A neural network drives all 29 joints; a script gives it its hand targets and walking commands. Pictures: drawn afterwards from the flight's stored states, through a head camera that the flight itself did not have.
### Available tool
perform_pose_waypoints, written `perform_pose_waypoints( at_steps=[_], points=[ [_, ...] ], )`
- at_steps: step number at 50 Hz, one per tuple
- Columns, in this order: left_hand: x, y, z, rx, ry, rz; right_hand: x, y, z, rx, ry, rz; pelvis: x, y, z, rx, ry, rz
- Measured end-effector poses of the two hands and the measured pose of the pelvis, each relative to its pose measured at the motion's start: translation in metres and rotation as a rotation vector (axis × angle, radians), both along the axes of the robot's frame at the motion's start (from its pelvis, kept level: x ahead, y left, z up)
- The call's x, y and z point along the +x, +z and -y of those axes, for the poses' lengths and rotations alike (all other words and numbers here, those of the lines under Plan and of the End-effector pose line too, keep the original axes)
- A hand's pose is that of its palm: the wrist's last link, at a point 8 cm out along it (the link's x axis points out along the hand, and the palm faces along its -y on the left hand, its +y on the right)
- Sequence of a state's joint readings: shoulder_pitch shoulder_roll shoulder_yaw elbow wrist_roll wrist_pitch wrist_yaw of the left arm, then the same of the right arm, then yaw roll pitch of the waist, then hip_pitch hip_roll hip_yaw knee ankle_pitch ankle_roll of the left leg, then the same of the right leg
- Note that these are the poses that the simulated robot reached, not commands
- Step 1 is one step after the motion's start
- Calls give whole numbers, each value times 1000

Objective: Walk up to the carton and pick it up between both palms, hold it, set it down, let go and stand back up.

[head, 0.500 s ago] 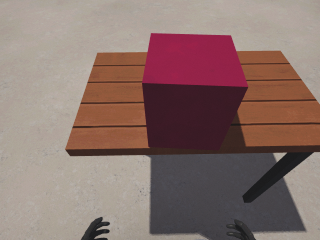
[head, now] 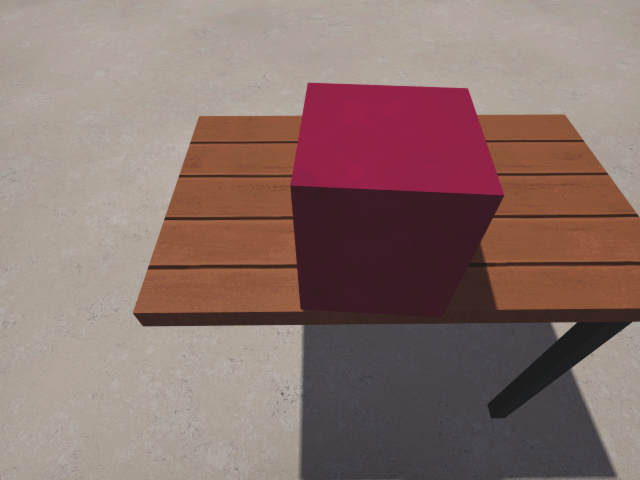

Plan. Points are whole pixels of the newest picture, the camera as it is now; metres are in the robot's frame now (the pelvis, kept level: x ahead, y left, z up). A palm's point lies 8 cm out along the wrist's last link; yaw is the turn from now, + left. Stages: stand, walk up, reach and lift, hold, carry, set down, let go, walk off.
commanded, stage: stand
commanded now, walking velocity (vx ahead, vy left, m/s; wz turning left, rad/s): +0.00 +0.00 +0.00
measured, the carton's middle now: (378, 206) +0.44 -0.06 +0.09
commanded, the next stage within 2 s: walk up in 1.74 s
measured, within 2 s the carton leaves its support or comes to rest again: neither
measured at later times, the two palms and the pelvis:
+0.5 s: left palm out of the picture +0.01 +0.21 -0.14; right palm out of the picture +0.01 -0.21 -0.14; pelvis +0.02 +0.00 +0.01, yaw +0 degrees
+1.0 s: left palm out of the picture -0.01 +0.20 -0.14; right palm out of the picture -0.01 -0.19 -0.14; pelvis +0.01 +0.01 +0.01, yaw +0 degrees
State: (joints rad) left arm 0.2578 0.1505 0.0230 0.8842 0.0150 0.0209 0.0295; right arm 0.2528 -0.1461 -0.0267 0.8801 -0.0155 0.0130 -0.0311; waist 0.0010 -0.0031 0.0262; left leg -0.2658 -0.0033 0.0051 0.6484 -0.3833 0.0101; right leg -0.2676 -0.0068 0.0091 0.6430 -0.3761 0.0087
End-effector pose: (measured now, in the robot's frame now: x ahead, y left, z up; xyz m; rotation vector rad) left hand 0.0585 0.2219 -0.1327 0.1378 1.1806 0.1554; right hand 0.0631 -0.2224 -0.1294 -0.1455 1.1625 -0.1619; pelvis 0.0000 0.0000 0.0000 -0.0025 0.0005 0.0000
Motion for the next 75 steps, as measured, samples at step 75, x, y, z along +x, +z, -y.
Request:
perform_pose_waypoints(
  at_steps=[75],
  points=[
    [-81,-6,18,-76,67,-306,-85,-3,-47,64,-82,-296,8,16,-16,0,-4,45]
  ],
)
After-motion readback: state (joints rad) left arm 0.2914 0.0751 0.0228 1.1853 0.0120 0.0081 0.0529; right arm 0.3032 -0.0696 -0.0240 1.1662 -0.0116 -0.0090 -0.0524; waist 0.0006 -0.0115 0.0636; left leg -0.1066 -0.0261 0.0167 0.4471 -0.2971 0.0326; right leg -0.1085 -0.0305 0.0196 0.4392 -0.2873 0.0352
